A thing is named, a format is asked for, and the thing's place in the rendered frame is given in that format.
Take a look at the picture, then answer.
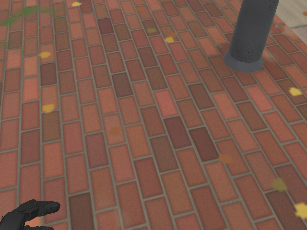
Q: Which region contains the robot left hand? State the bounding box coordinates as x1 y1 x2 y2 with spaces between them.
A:
0 199 60 230

